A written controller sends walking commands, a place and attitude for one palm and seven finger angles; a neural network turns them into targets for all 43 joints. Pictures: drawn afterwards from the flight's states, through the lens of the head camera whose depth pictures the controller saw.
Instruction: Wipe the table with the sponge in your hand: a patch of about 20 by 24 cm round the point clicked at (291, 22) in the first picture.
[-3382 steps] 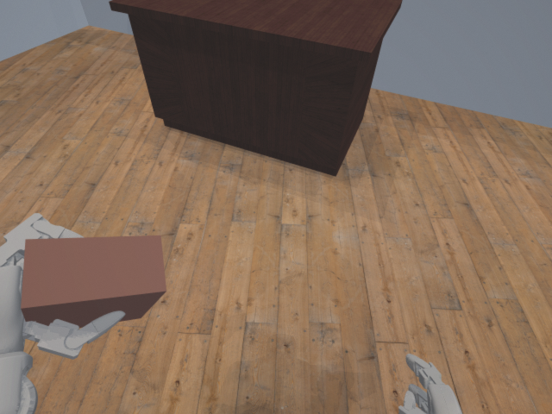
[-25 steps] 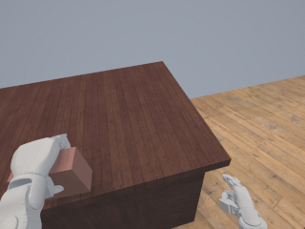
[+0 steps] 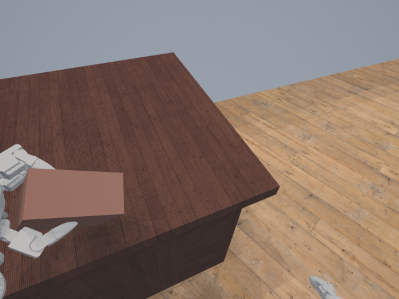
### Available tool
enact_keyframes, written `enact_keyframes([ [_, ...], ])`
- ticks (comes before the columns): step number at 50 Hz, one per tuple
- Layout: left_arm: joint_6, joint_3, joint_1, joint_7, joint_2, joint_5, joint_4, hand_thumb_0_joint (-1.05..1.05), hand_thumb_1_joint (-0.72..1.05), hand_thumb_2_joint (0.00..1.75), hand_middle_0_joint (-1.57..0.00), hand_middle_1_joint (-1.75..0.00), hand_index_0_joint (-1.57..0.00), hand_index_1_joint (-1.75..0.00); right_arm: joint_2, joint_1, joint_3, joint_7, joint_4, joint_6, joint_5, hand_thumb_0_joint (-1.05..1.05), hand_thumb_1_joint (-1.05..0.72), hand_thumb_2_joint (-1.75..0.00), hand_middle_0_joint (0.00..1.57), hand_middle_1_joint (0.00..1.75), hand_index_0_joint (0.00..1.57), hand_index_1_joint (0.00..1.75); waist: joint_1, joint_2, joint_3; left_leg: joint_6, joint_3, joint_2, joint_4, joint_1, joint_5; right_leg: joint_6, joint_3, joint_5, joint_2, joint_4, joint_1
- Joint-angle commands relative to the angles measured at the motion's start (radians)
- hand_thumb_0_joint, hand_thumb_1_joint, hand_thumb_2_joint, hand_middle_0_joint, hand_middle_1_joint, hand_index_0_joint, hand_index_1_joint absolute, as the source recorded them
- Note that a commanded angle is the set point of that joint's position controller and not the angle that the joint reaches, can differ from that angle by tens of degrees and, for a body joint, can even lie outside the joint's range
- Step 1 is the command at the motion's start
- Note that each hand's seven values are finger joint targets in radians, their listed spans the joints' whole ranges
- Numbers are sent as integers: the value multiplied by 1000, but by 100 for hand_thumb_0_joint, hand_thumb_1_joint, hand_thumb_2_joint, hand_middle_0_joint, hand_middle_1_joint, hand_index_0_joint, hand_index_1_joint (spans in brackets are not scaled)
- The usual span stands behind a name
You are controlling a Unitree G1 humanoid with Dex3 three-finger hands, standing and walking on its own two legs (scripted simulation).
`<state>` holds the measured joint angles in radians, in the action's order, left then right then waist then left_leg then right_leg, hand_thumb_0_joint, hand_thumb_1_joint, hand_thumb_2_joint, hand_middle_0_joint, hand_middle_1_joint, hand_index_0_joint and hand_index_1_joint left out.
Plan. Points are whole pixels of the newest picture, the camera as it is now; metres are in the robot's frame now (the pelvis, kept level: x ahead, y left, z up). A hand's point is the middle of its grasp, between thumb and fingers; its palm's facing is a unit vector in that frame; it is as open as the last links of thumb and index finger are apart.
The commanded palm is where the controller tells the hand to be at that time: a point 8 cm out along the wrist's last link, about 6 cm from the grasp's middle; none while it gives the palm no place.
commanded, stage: step back with the hand held close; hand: left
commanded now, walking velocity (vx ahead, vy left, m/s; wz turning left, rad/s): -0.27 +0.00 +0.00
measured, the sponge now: (81, 202) +0.23 +0.20 +0.14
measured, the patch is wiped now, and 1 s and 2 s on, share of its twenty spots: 1.00 1.00 1.00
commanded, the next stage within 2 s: stop stepping back and stand still in 0.94 s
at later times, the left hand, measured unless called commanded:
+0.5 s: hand (15, 245) +0.15 +0.24 +0.17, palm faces +0.40 -0.85 -0.35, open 10.0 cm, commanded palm +0.10 +0.29 +0.20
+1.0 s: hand out of the picture +0.04 +0.21 +0.18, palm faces +0.33 -0.85 -0.41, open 10.0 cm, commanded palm -0.02 +0.27 +0.20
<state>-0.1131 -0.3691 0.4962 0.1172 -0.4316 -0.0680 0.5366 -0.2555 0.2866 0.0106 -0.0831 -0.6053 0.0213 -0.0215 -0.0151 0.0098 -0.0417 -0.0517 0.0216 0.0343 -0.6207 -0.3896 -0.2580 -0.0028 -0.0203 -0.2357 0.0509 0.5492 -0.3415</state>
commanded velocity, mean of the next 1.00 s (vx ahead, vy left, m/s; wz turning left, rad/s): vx -0.35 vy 0.00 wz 0.00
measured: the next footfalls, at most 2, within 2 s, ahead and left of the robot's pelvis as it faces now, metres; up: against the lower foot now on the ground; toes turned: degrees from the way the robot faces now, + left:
right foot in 0.76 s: -0.06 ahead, -0.15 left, +0.00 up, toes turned +0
left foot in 0.98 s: -0.13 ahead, +0.11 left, +0.00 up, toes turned +1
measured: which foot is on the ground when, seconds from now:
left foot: down 0.00-0.78, up 0.80-0.96, down 0.98-1.00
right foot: down 0.00-0.50, up 0.52-0.74, down 0.76-1.00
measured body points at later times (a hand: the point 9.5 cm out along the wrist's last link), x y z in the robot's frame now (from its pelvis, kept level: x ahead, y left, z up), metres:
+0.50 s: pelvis -0.05 +0.00 -0.01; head -0.05 +0.03 +0.43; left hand +0.13 +0.29 +0.19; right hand +0.14 -0.23 -0.07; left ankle +0.00 +0.10 -0.73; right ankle +0.03 -0.12 -0.73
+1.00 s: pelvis -0.18 -0.01 -0.01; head -0.17 +0.01 +0.44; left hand +0.01 +0.25 +0.20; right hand -0.02 -0.27 -0.08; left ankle -0.17 +0.11 -0.74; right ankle -0.10 -0.15 -0.73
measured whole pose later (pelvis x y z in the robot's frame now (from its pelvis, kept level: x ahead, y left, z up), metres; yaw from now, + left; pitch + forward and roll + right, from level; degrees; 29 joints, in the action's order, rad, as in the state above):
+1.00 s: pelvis -0.18 -0.01 -0.01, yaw +1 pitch +3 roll -1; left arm -0.17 -0.37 0.51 0.13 -0.44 -0.05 0.64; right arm -0.23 0.22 0.00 -0.07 -0.58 0.05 -0.02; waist -0.05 -0.04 -0.05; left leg 0.00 0.00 -0.02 -0.67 -0.40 -0.34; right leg 0.02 0.00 -0.21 -0.01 0.66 -0.50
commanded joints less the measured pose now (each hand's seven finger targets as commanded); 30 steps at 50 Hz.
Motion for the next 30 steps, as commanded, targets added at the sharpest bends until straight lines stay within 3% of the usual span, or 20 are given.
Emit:
enact_keyframes([
  [1,-75,-111,-41,31,-148,2,231,0,10,130,-120,-160,-120,-160,-121,-171,-48,-10,191,82,9,0,-90,-90,20,30,20,30,32,70,-121,-26,208,-171,169,-11,40,-20,-49,100,-89,-11,61],
  [2,-78,-114,-36,32,-152,4,240,0,10,130,-120,-160,-120,-160,-121,-168,-48,-10,189,85,9,0,-90,-90,20,30,20,30,32,63,-125,-29,209,-171,166,-27,15,-21,-57,112,-92,-13,73],
  [3,-85,-129,-55,36,-175,9,280,0,10,130,-120,-160,-120,-160,-127,-171,-53,-9,190,88,8,0,-90,-90,20,30,20,30,30,101,-142,-27,211,-169,176,-28,-5,-26,-61,117,-95,9,86],
  [8,-96,-147,-76,39,-166,29,271,0,10,130,-120,-160,-120,-160,-129,-153,-57,-8,176,107,23,0,-90,-90,20,30,20,30,28,171,-101,-56,267,-214,272,-137,-162,0,-29,-11,-35,102,117],
  [9,-96,-124,-85,36,-133,34,253,0,10,130,-120,-160,-120,-160,-123,-144,-54,-7,171,109,27,0,-90,-90,20,30,20,30,25,186,-85,-64,276,-225,290,-168,-203,4,-24,-32,-22,121,128],
  [11,-95,-120,-107,31,-121,40,216,0,10,130,-120,-160,-120,-160,-121,-136,-51,-6,167,114,29,0,-90,-90,20,30,20,30,26,153,-66,-73,266,-233,269,-205,-222,7,-29,-11,-23,90,157],
  [13,-86,-113,-129,25,-124,38,184,0,10,130,-120,-160,-120,-160,-121,-136,-55,-6,167,107,20,0,-90,-90,20,30,20,30,18,46,-59,-48,219,-183,187,-210,-295,-15,-69,75,-64,14,134],
  [14,-84,-89,-135,23,-106,33,167,0,10,130,-120,-160,-120,-160,-114,-133,-53,-5,173,101,16,0,-90,-90,20,30,20,30,13,-20,-44,-29,182,-145,118,-199,-327,-36,-118,72,-111,-37,75],
  [16,-84,-69,-147,29,-112,18,171,0,10,130,-120,-160,-120,-160,-101,-138,-51,-2,167,91,13,0,-90,-90,20,30,20,30,2,-107,-49,16,106,-72,-111,-44,-265,-108,-256,-9,-243,-174,-141],
  [17,-85,-57,-147,33,-109,13,190,0,10,130,-120,-160,-120,-160,-90,-136,-46,1,157,87,14,0,-90,-90,20,30,20,30,-7,-132,-81,34,73,-50,-224,35,-199,-137,-287,51,-302,-204,-193],
  [19,-83,-69,-136,39,-128,8,231,0,10,130,-120,-160,-120,-160,-73,-139,-42,8,164,72,9,0,-90,-90,20,30,20,30,-19,-134,-140,40,59,-60,-250,83,-132,-147,-262,220,-343,-157,-168],
  [21,-82,-98,-131,44,-151,7,252,0,10,130,-120,-160,-120,-160,-79,-158,-39,5,176,62,13,0,-90,-90,20,30,20,30,-13,-87,-88,29,73,-88,-95,54,-129,-109,-209,218,-301,-98,-170],
  [22,-85,-107,-127,45,-154,10,279,0,10,130,-120,-160,-120,-160,-95,-171,-44,3,188,60,17,0,-90,-90,20,30,20,30,-4,-15,-74,11,114,-113,12,20,-134,-81,-172,177,-243,-51,-155],
  [23,-89,-146,-123,51,-185,15,297,0,10,130,-120,-160,-120,-160,-116,-179,-53,-2,199,61,20,0,-90,-90,20,30,20,30,3,86,-80,-14,186,-174,116,14,-69,-41,-106,159,-165,42,-140],
  [24,-98,-138,-113,52,-160,17,332,0,10,130,-120,-160,-120,-160,-98,-178,-48,1,206,67,17,0,-90,-90,20,30,20,30,10,211,-117,-45,256,-250,223,-21,-129,-7,-30,4,-85,176,-111],
  [25,-99,-146,-118,51,-152,31,340,0,10,130,-120,-160,-120,-160,-106,-173,-54,4,205,80,32,0,-90,-90,20,30,20,30,4,316,-124,-83,361,-337,355,-102,-194,22,-4,-170,-11,386,-57],
  [26,-96,-148,-152,55,-156,42,339,0,10,130,-120,-160,-120,-160,-87,-157,-53,8,185,97,47,0,-90,-90,20,30,20,30,-3,300,-95,-117,393,-376,379,-121,-144,28,-41,-218,-9,556,-98],
  [27,-89,-135,-170,57,-144,35,310,0,10,130,-120,-160,-120,-160,-72,-139,-58,12,164,107,43,0,-90,-90,20,30,20,30,6,173,-85,-121,338,-360,299,-5,63,20,-66,-237,-27,550,-201],
  [28,-85,-121,-184,59,-131,26,321,0,10,130,-120,-160,-120,-160,-74,-137,-63,12,157,116,32,0,-90,-90,20,30,20,30,12,122,-140,-109,279,-351,234,145,245,24,-50,-275,-35,506,-257],
  [30,-74,-70,-162,55,-74,25,273,0,10,130,-120,-160,-120,-160,-76,-123,-57,22,133,132,28,0,-90,-90,20,30,20,30,17,156,-142,-86,224,-322,220,201,378,25,-27,-233,-44,345,-214],
])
